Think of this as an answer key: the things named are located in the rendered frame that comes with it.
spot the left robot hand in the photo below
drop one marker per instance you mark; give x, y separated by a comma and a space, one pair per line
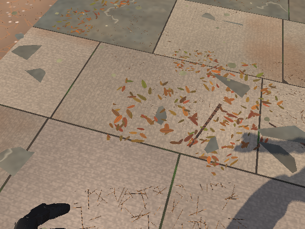
42, 213

